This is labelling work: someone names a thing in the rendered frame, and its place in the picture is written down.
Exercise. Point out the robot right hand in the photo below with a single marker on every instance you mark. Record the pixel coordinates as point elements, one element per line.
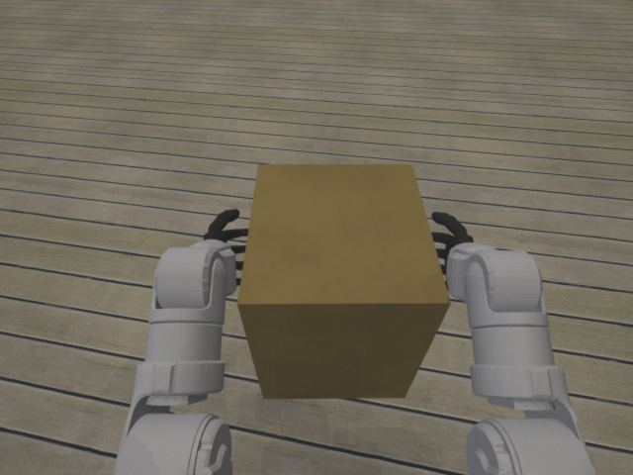
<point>459,232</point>

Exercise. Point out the robot left forearm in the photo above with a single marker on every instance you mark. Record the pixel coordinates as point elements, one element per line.
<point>182,362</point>

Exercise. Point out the carton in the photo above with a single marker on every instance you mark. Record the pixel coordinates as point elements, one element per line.
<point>341,292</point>

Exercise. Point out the left robot upper arm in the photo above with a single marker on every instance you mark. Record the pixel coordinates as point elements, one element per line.
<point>177,444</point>

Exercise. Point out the robot right forearm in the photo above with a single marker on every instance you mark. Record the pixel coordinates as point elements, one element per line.
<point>514,363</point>

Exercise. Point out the robot left hand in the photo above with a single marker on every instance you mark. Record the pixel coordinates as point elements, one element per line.
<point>216,232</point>

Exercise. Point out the right robot upper arm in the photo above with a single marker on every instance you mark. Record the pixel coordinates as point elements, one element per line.
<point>502,446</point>

